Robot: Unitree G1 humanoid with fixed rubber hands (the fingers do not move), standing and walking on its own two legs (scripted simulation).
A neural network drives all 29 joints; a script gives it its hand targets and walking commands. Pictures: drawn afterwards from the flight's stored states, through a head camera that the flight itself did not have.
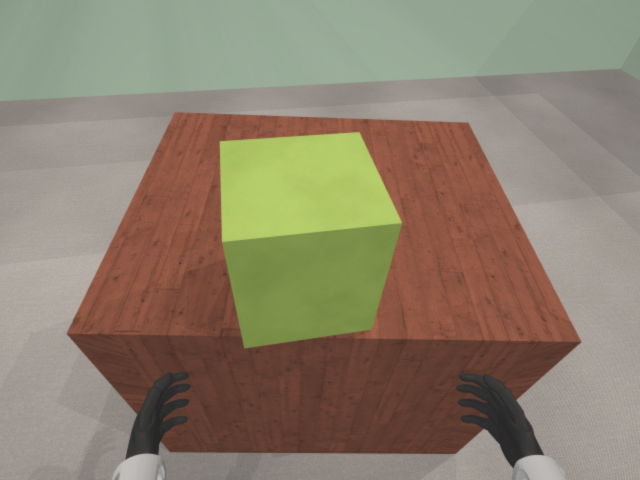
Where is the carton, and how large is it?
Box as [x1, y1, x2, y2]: [220, 132, 401, 348]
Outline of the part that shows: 359,132 220,141 222,243 244,348 371,329 401,222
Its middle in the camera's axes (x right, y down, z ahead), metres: -0.03 +0.01 +0.60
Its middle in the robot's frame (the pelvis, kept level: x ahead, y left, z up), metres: +0.44 +0.06 +0.03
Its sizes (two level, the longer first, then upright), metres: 0.210 0.200 0.250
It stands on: a pedestal, 0.69 m high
